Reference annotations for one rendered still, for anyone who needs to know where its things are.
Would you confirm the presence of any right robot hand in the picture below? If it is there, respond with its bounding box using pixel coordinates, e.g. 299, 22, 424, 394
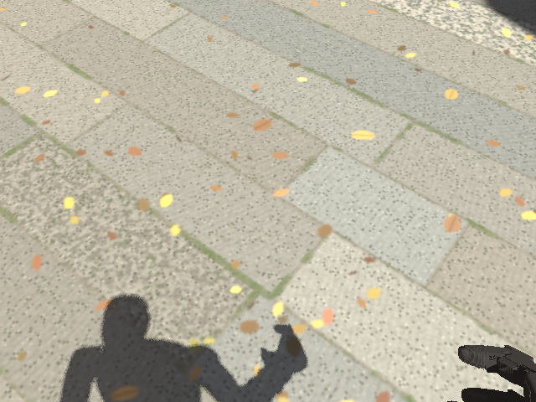
447, 345, 536, 402

